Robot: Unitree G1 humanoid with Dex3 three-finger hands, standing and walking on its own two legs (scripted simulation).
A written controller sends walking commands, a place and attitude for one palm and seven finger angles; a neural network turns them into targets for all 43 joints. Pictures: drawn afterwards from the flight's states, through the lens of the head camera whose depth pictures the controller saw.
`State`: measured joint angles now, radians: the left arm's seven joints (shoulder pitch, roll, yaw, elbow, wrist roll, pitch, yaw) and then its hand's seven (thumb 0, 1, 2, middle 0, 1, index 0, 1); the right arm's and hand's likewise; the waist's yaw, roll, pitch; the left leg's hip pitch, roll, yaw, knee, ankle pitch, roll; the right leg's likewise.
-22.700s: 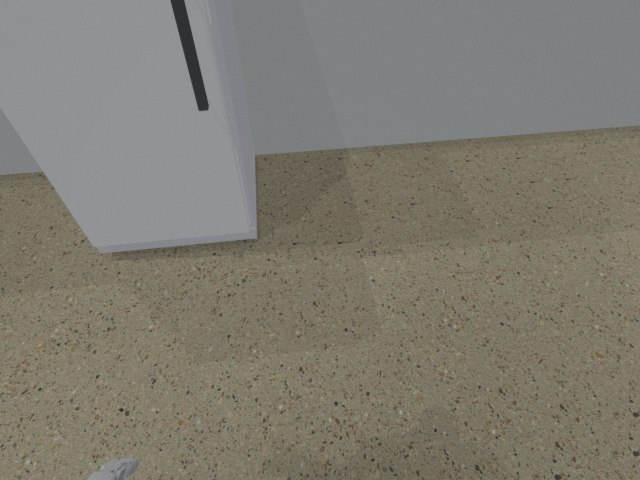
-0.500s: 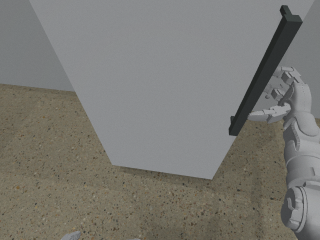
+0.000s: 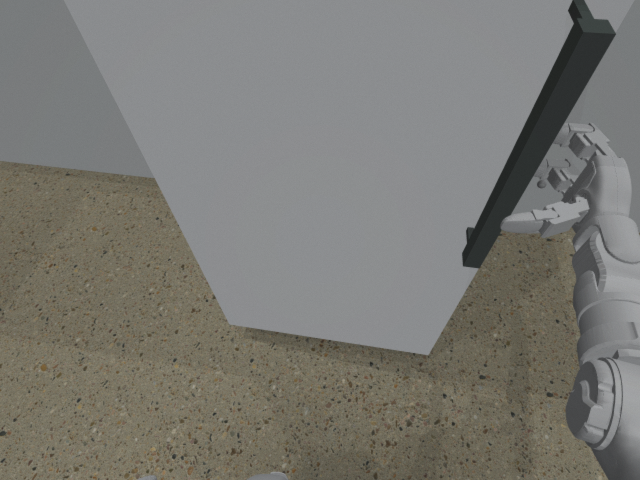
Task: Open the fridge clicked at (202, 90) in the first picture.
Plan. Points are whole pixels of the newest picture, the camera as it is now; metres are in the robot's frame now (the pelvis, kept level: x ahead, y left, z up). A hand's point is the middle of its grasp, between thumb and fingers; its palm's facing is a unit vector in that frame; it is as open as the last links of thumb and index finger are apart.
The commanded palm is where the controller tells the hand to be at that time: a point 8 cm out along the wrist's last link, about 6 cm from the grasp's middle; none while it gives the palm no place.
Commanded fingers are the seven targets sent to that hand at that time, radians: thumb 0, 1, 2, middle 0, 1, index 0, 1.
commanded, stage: slide the fingers in behind the handle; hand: right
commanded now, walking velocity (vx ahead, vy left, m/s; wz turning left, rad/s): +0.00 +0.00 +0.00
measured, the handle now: (511, 166) +0.51 -0.17 +0.12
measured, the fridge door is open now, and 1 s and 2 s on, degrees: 0 0 0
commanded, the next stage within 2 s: grip the handle and tug to test in 1.70 s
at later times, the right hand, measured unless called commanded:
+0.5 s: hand (533, 189) +0.46 -0.19 +0.12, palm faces +0.04 +1.00 +0.01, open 14.0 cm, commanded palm +0.44 -0.23 +0.12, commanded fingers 0.00 0.50 -0.30 0.30 1.20 0.30 1.20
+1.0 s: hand (508, 189) +0.46 -0.16 +0.12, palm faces +0.02 +1.00 +0.01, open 14.0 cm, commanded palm +0.43 -0.21 +0.12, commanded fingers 0.00 0.50 -0.30 0.30 1.20 0.30 1.20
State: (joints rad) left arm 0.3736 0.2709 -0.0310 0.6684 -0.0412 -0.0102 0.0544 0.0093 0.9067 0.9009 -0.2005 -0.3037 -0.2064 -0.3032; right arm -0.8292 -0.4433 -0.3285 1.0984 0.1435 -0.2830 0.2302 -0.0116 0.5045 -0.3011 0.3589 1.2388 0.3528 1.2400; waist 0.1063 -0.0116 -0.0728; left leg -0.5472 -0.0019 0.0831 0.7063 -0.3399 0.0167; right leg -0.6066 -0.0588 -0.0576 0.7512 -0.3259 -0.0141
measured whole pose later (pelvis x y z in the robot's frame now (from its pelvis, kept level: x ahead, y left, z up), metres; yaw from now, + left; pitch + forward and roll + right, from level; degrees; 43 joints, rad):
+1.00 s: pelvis +0.01 +0.00 +0.00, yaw +0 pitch +9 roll +1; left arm 0.35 0.26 -0.02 0.65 -0.04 -0.01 0.03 0.01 0.91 0.90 -0.20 -0.30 -0.21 -0.30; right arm -0.72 -0.31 -0.26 0.93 0.15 -0.25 0.13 -0.01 0.50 -0.30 0.30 1.20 0.30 1.20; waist 0.08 -0.02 -0.08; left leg -0.51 0.00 0.07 0.70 -0.36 0.01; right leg -0.56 -0.05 -0.07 0.74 -0.34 -0.01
